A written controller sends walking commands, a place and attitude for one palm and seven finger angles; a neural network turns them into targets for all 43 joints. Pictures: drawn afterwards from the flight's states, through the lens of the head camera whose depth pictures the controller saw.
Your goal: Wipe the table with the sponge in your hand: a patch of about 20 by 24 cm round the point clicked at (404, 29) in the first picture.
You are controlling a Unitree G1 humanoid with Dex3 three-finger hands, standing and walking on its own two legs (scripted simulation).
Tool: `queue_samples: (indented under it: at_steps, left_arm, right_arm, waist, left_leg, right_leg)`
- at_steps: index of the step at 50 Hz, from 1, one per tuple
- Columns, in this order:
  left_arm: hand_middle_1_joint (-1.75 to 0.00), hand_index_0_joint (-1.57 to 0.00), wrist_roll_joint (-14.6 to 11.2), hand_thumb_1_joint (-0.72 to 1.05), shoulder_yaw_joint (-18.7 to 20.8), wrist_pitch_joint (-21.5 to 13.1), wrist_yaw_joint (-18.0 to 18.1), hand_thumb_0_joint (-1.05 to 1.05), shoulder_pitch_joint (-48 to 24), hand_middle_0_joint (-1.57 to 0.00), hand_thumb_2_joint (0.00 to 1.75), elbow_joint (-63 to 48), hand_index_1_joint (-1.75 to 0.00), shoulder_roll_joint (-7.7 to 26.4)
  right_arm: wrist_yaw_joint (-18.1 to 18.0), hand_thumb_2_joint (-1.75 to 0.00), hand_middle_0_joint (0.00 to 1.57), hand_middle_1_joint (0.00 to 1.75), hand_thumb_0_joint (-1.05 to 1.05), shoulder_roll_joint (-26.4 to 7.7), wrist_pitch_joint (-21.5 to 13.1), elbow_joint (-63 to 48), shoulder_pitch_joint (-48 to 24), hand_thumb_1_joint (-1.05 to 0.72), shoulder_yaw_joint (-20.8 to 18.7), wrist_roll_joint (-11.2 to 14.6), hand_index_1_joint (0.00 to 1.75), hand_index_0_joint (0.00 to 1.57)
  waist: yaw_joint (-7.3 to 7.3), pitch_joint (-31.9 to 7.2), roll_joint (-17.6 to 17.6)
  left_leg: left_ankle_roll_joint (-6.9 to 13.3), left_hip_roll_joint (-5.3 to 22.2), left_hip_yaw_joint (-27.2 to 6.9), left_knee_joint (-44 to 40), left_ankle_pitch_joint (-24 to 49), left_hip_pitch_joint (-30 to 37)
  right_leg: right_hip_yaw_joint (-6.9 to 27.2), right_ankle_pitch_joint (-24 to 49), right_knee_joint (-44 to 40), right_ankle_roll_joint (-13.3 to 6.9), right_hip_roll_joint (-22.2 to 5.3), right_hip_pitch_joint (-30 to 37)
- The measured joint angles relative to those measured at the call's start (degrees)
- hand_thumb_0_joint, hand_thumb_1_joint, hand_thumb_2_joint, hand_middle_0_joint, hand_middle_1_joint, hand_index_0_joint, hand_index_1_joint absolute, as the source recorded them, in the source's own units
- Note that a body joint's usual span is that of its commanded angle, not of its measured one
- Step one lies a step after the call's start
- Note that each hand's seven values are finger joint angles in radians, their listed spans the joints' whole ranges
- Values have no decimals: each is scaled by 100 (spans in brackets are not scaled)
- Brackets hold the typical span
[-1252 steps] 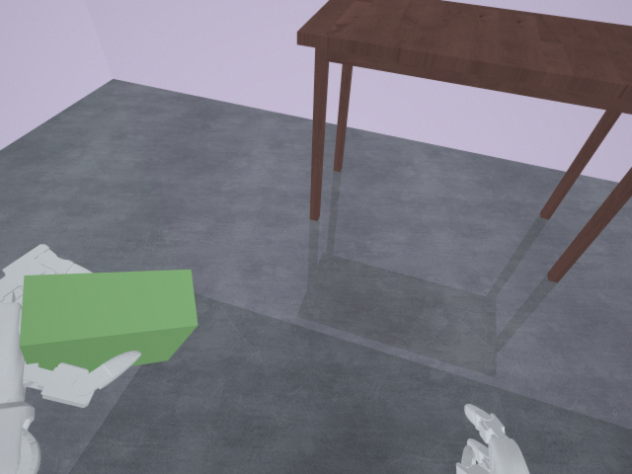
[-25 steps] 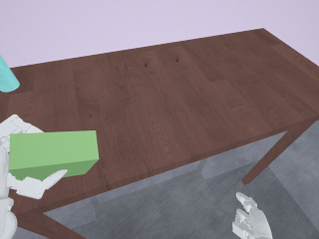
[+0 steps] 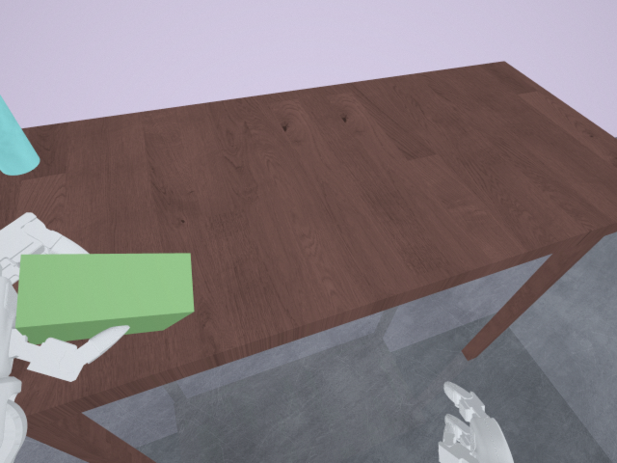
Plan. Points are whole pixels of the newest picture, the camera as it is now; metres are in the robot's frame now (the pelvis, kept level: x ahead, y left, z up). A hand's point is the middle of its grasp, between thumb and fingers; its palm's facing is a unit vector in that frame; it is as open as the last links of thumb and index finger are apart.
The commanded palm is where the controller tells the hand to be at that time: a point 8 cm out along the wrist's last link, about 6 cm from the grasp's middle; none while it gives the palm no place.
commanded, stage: come to a stop and stand still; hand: left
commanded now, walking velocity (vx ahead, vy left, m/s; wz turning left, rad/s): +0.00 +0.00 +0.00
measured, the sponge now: (132, 299) +0.24 +0.21 +0.14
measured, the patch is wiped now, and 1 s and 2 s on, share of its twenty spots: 0.00 0.00 0.00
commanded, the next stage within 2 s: look again from close up in 0.26 s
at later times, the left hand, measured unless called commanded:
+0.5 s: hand (68, 283) +0.23 +0.26 +0.16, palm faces +0.39 -0.85 -0.36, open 9.6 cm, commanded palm +0.17 +0.29 +0.18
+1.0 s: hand (77, 275) +0.23 +0.24 +0.18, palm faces +0.36 -0.80 -0.48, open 9.6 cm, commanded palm +0.17 +0.28 +0.20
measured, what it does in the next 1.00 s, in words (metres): stands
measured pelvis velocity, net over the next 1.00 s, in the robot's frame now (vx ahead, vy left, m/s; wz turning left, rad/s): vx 0.00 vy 0.00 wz -0.01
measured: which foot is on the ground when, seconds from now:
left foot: down 0.00-1.00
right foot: down 0.00-1.00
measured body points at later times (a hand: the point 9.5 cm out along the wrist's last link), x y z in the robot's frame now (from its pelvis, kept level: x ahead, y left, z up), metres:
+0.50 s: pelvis +0.01 +0.01 +0.00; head +0.04 +0.03 +0.45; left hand +0.21 +0.30 +0.18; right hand +0.21 -0.21 -0.06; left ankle +0.03 +0.08 -0.74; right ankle +0.00 -0.15 -0.74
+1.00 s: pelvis +0.00 +0.00 -0.01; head -0.01 -0.02 +0.44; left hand +0.21 +0.28 +0.21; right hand +0.21 -0.21 -0.08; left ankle +0.03 +0.08 -0.74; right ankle +0.00 -0.13 -0.74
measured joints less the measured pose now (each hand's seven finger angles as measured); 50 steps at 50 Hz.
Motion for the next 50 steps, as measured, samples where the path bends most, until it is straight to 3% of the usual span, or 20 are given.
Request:
queue_samples:
  at_steps: [4, 13, 22, 38, 39, 40, 42, 44, 47, 50]
  left_arm:
    - [-138, -78, 54, -46, 232, 39, 69, 0, -285, -79, 105, 279, -139, 46]
    - [-138, -77, 94, -46, -129, 115, 89, 0, -168, -79, 105, -35, -139, -192]
    - [-138, -78, -32, -46, 30, 128, 64, -1, -29, -79, 105, -132, -139, 57]
    - [-139, -77, -47, -46, -32, 265, 154, 0, -10, -78, 105, -72, -139, -85]
    - [-138, -77, -7, -46, -77, 270, 116, 0, -224, -78, 105, -29, -139, 132]
    - [-138, -77, 142, -46, -69, 287, -3, 0, -670, -78, 105, 143, -139, 454]
    - [-138, -78, 306, -46, 58, 544, -143, 0, -1492, -79, 105, 562, -139, 864]
    - [-138, -78, 155, -46, 254, 1070, -249, 0, -1854, -79, 105, 668, -139, 860]
    - [-138, -78, -32, -46, 269, 1844, -345, 0, -1579, -79, 105, 307, -139, 520]
    - [-138, -77, 296, -46, -195, 2267, -399, 0, -949, -78, 105, -196, -139, 338]
  right_arm:
    - [-10, -90, 21, 30, 1, -51, -56, 72, 1, -91, -17, 1, 30, 20]
    - [19, -90, 21, 30, 1, -86, -110, 53, -161, -91, -58, -6, 30, 20]
    - [3, -90, 21, 30, 1, -6, 14, -76, -287, -91, -34, 8, 30, 20]
    - [-44, -90, 21, 30, 1, -18, 161, -19, -213, -91, -35, 28, 30, 20]
    - [-183, -90, 21, 30, 1, -79, 198, -193, -81, -91, 64, 118, 30, 20]
    - [-237, -90, 21, 30, 1, -104, 151, -261, 32, -91, 73, 11, 30, 20]
    - [-68, -90, 21, 30, 1, -123, 103, -96, 3, -91, 78, -165, 30, 20]
    - [86, -90, 21, 30, 1, -145, 155, 78, -130, -91, 114, -190, 30, 20]
    - [198, -90, 21, 30, 1, -213, 173, 132, -272, -91, 140, -129, 30, 20]
    - [197, -90, 21, 30, 1, -313, 253, 2, -455, -91, 180, -56, 30, 20]
  waist:
    - [46, 46, 17]
    - [12, 86, -45]
    - [-30, 115, -82]
    - [3, 114, -11]
    - [46, 124, 3]
    - [148, 155, -13]
    - [194, 138, -66]
    - [216, 36, -58]
    - [261, -168, 72]
    - [247, -217, 265]
  left_leg:
    - [-3, 13, -53, -16, 11, 10]
    - [23, -27, -39, -122, 12, 97]
    - [19, -23, -40, -145, -11, 112]
    - [37, -33, -45, -217, 20, 180]
    - [39, -37, -88, -139, 4, 106]
    - [28, -68, -131, -56, -10, 47]
    - [-32, -148, -224, 2, 25, -46]
    - [-59, -153, -192, -28, 71, -54]
    - [-44, -124, -2, 10, 23, -6]
    - [-39, -92, 127, 245, -112, -45]
  right_leg:
    - [-51, 60, -135, 5, 14, 79]
    - [-39, 75, -264, 44, -27, 176]
    - [-40, 78, -333, 44, -23, 211]
    - [-46, 144, -471, 63, -35, 312]
    - [-80, 96, -388, 74, -29, 259]
    - [-130, 6, -179, -11, -47, 158]
    - [-248, -103, 225, -146, -120, -63]
    - [-279, -80, 513, -214, -143, -245]
    - [-389, -162, 668, -274, -204, -303]
    - [-399, -387, 726, -167, -238, -280]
